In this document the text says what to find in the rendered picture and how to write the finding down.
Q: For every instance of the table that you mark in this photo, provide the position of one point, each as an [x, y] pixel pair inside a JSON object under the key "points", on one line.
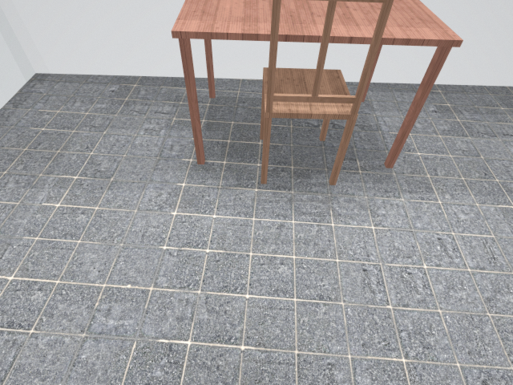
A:
{"points": [[410, 23]]}

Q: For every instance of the chair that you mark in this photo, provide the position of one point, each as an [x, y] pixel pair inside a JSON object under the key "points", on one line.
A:
{"points": [[297, 93]]}

